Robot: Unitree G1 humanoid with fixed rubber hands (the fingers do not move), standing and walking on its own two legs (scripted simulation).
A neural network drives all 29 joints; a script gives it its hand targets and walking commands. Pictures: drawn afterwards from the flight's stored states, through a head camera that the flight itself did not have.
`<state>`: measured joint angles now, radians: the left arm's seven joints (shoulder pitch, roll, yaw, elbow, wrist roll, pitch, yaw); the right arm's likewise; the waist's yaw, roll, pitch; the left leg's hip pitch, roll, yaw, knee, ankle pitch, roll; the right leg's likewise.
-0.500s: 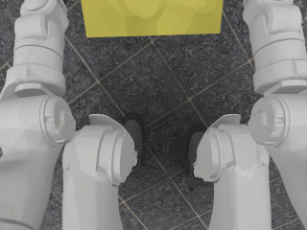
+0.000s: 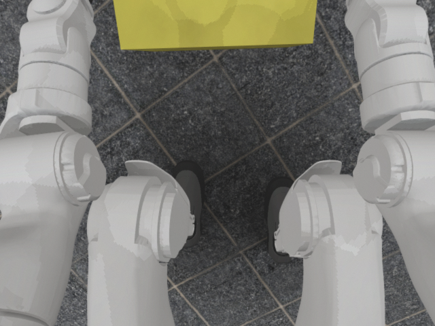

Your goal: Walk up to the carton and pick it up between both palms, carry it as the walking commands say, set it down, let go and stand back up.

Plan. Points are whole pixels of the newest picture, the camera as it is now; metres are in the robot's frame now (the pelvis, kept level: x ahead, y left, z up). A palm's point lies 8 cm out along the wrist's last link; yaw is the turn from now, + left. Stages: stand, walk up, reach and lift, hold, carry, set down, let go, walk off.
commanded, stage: set down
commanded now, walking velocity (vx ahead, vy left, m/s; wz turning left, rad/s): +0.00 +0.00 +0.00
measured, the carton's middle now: out of the picture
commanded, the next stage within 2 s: none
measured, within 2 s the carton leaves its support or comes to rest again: neither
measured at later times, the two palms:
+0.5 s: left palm (75, 2) +0.52 +0.23 -0.17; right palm out of the picture +0.55 -0.17 -0.17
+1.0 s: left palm out of the picture +0.53 +0.25 -0.10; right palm out of the picture +0.57 -0.18 -0.09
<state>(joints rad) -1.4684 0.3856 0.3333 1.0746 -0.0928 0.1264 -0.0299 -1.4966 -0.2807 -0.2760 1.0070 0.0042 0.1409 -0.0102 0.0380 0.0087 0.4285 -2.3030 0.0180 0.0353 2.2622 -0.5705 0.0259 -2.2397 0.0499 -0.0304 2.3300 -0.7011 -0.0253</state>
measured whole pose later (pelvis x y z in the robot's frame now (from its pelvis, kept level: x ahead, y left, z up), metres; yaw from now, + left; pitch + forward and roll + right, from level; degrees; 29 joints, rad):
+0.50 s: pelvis -0.02 +0.00 +0.00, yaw -1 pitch +32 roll +0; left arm -1.51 0.42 0.18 1.25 -0.22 0.03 0.08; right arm -1.54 -0.42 -0.02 1.18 0.23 0.09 -0.09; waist 0.04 0.00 0.48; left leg -2.28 0.02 0.02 2.25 -0.53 0.02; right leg -2.22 0.06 -0.04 2.31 -0.65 -0.02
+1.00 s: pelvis -0.01 +0.00 +0.03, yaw +0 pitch +36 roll +0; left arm -1.41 0.45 0.19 1.05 -0.23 0.12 0.07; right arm -1.45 -0.45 -0.08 1.02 0.22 0.16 -0.09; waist 0.05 -0.01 0.32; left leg -2.26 0.01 0.02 2.17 -0.53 0.02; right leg -2.20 0.04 -0.03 2.23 -0.66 -0.02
